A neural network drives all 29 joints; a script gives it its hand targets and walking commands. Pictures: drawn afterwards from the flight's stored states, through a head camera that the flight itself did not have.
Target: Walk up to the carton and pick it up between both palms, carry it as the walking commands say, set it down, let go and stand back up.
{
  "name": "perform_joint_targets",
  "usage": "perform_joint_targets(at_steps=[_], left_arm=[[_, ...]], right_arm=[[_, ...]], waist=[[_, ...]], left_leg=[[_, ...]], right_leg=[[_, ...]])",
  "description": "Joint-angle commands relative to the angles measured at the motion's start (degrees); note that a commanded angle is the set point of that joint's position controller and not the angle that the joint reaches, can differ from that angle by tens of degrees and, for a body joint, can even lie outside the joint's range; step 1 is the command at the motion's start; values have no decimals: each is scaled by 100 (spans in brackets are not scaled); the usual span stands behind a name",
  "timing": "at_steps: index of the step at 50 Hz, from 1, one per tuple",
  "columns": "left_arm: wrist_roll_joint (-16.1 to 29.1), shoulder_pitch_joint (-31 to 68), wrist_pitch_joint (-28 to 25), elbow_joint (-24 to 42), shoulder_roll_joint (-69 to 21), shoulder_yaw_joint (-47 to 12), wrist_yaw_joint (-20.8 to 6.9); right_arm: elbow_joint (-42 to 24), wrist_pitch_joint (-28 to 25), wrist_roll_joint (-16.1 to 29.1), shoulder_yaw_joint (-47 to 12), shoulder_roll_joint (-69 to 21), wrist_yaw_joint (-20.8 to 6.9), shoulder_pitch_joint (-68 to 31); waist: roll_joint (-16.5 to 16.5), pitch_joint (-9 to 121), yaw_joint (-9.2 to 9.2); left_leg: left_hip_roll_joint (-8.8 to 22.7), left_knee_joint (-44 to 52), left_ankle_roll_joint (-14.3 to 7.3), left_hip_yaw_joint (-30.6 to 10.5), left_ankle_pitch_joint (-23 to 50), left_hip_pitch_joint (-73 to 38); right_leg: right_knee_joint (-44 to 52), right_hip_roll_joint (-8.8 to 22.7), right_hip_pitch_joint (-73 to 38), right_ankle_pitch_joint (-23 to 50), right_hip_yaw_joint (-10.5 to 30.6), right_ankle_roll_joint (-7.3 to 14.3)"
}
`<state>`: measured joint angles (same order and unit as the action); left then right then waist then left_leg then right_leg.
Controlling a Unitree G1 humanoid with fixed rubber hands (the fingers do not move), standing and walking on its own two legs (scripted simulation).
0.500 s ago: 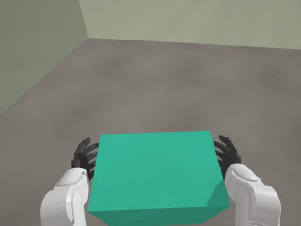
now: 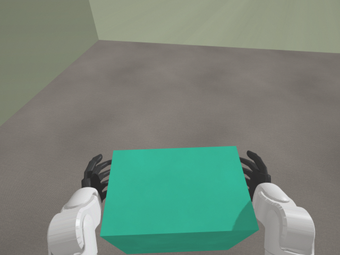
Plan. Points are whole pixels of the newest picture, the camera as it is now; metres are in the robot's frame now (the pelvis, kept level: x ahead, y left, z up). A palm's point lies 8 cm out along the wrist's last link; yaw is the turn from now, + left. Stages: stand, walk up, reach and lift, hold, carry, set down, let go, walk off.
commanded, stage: carry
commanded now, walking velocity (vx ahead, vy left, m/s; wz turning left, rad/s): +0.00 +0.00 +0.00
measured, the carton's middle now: (176, 205) +0.24 +0.00 +0.04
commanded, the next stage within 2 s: none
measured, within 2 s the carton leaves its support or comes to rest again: neither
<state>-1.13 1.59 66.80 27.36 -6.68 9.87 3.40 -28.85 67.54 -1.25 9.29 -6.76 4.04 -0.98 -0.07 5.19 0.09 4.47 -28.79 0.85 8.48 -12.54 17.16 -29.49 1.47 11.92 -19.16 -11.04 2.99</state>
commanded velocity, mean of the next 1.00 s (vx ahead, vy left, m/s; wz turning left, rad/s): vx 0.00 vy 0.00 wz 0.00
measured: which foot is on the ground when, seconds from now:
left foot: down 0.00-1.00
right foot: down 0.00-1.00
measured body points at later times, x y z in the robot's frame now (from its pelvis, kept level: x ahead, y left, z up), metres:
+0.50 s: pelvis -0.01 +0.00 +0.00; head -0.03 +0.00 +0.45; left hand +0.25 +0.17 +0.09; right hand +0.25 -0.17 +0.09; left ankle +0.02 +0.13 -0.74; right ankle -0.03 -0.07 -0.74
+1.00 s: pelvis -0.01 +0.00 +0.00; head -0.03 +0.00 +0.45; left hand +0.25 +0.17 +0.08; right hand +0.25 -0.17 +0.08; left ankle +0.02 +0.13 -0.74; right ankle -0.03 -0.07 -0.74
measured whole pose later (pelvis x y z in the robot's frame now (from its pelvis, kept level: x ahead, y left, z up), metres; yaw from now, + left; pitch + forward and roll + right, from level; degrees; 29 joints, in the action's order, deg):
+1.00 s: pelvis -0.01 +0.00 +0.00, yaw +0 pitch +1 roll +0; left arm -2.7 3.1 62.7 21.4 -6.1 9.8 2.7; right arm -22.6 63.0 -2.8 9.4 -6.5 3.0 -2.4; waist -0.5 5.0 -0.2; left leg 4.7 -28.4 0.9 8.0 -11.4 17.7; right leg -29.1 1.2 12.5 -18.0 -10.9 3.1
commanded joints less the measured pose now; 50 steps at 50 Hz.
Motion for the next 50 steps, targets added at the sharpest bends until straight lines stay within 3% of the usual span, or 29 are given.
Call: perform_joint_targets(at_steps=[1,50], left_arm=[[1318,2163,59,400,-3619,-4042,-435],[1060,2344,-406,-151,-3532,-3778,-523]], right_arm=[[-359,4,1289,-4011,-3571,-431,-2198],[257,-459,1020,-3709,-3471,-542,-2329]], waist=[[-64,760,-7],[-24,802,-37]], left_leg=[[389,201,-166,-481,1122,-451],[412,271,-139,-525,1090,-405]], right_leg=[[590,783,-81,1676,811,-56],[670,752,-40,1277,853,-35]])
